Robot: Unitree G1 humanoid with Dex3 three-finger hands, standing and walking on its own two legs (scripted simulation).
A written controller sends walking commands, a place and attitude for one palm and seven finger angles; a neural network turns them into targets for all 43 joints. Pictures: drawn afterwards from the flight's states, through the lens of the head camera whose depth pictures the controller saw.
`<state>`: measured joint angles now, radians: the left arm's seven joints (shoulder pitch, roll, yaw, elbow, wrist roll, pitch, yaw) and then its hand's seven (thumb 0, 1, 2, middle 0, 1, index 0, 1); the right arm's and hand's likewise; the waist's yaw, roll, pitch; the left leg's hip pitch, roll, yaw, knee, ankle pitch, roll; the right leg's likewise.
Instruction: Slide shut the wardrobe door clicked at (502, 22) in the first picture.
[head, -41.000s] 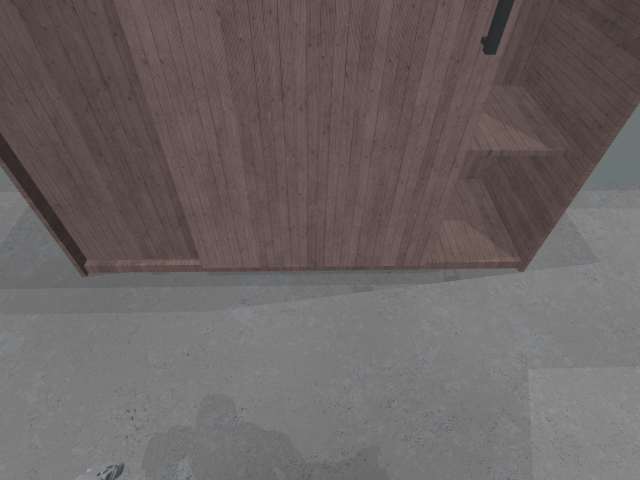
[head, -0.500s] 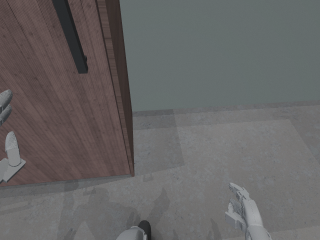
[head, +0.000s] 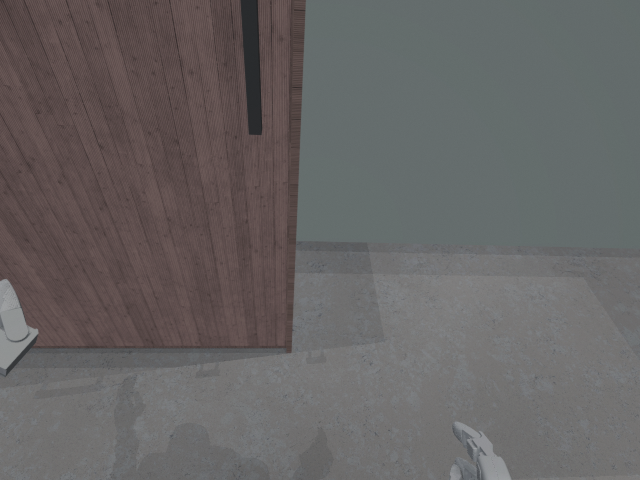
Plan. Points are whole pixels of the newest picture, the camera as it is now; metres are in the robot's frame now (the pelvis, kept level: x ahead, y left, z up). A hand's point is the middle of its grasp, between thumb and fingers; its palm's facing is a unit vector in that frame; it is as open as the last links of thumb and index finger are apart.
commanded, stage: stop stepping back and stand still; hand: left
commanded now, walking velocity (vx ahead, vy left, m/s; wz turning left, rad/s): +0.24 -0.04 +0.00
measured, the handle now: (252, 43) +0.68 +0.17 +0.26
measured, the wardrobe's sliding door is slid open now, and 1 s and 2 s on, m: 0.00 0.00 0.00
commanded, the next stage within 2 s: let the arm hang, fingers relaxed in 0.60 s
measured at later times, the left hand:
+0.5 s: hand out of the picture +0.16 +0.30 +0.17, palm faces +0.43 -0.77 -0.47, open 7.4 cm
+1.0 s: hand out of the picture +0.05 +0.19 -0.18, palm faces -0.01 -0.98 -0.17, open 7.0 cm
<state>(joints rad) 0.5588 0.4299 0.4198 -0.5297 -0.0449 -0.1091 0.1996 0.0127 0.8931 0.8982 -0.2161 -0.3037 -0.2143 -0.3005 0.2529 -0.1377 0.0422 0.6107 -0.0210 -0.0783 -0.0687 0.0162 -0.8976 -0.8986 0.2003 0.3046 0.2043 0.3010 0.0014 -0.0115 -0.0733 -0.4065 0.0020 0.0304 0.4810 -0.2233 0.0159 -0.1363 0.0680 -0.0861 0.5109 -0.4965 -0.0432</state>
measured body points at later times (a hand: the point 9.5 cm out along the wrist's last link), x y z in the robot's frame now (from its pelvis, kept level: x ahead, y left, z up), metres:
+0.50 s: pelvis -0.04 +0.04 -0.01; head -0.04 +0.05 +0.44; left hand +0.13 +0.34 +0.19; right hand +0.11 -0.19 -0.09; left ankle +0.02 +0.15 -0.74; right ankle -0.04 -0.07 -0.72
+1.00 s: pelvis -0.02 +0.02 -0.01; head +0.00 +0.04 +0.44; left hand +0.05 +0.25 -0.16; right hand +0.06 -0.24 -0.13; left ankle +0.01 +0.14 -0.74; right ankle -0.03 -0.08 -0.74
